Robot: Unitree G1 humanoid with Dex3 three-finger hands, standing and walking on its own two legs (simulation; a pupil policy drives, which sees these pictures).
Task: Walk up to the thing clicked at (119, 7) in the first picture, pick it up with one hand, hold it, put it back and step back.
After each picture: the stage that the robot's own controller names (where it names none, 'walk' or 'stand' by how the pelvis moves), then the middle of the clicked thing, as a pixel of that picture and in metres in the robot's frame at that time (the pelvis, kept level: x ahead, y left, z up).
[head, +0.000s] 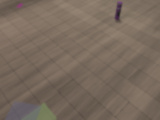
stand; (118, 10) +2.04 -0.46 -0.65
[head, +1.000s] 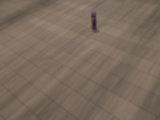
walk; (93, 21) +1.96 +0.03 -0.62
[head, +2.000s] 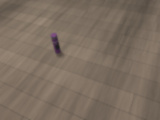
walk; (55, 43) +1.35 +0.39 -0.64
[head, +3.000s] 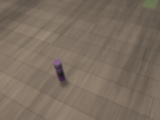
walk; (59, 70) +0.93 +0.31 -0.65
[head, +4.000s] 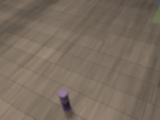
walk; (65, 100) +0.65 +0.22 -0.65
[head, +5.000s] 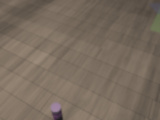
stand; (57, 114) +0.52 +0.20 -0.64
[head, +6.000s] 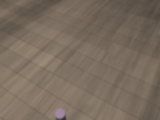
stand; out of the picture +0.48 +0.17 -0.65
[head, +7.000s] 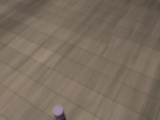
stand; (60, 116) +0.47 +0.20 -0.64
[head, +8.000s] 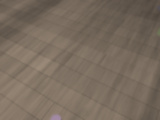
stand; out of the picture +0.45 +0.21 -0.66
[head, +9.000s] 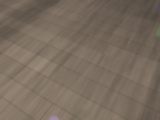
stand; out of the picture +0.43 +0.21 -0.66
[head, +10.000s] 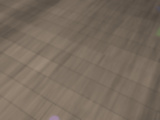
stand; out of the picture +0.44 +0.21 -0.66
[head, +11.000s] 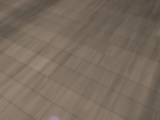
stand; out of the picture +0.43 +0.21 -0.66
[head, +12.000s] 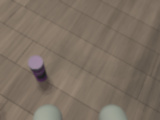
go down; (38, 70) +0.49 +0.21 -0.41
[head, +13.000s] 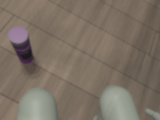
go down; (22, 47) +0.51 +0.24 -0.27
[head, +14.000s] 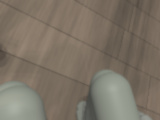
close in; out of the picture +0.50 +0.28 -0.18
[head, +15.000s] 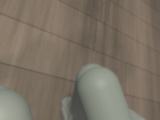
close; out of the picture +0.48 +0.31 -0.16
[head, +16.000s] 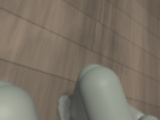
lift; out of the picture +0.45 +0.28 -0.17
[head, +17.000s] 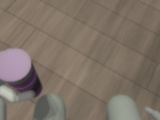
lift; (25, 79) +0.33 +0.20 -0.01
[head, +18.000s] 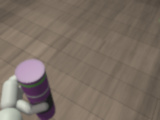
hold; (39, 94) +0.30 +0.16 +0.04
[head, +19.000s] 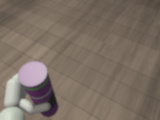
hold; (42, 94) +0.31 +0.15 +0.04
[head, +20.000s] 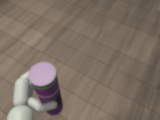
crouch; (49, 93) +0.32 +0.12 -0.01
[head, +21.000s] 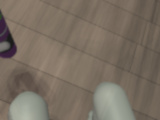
crouch; out of the picture +0.49 +0.22 -0.05
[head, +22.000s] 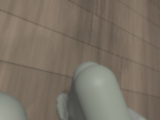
lower; out of the picture +0.47 +0.29 -0.17
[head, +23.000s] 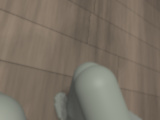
lower; out of the picture +0.47 +0.29 -0.17
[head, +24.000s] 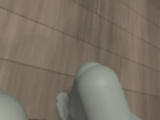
lower; out of the picture +0.46 +0.30 -0.17
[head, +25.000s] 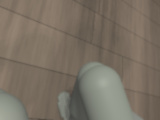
lower; out of the picture +0.46 +0.29 -0.17
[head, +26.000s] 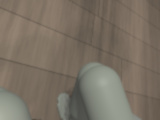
open; out of the picture +0.46 +0.27 -0.17
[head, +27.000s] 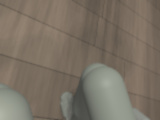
stand; out of the picture +0.46 +0.27 -0.18
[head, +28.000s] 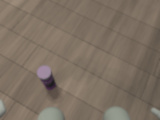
walk; (47, 79) +0.47 +0.19 -0.43
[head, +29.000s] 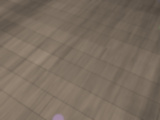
stand; out of the picture +0.42 +0.17 -0.59
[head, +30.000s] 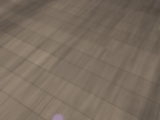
stand; out of the picture +0.43 +0.17 -0.60
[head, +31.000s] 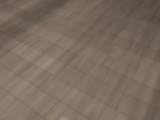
stand; out of the picture +0.44 +0.15 -0.65
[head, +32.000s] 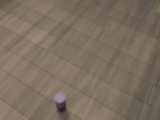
walk; (60, 103) +0.48 +0.13 -0.64
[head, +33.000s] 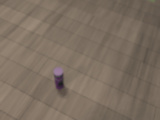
walk; (59, 79) +0.66 +0.17 -0.64
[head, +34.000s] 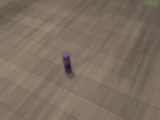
stand; (67, 62) +1.00 +0.25 -0.63
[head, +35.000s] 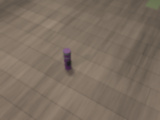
stand; (67, 59) +1.05 +0.17 -0.65
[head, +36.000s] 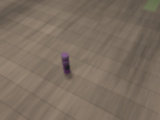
stand; (66, 63) +1.05 +0.20 -0.66
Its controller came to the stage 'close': yes
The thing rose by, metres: 0.68
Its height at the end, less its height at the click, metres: +0.00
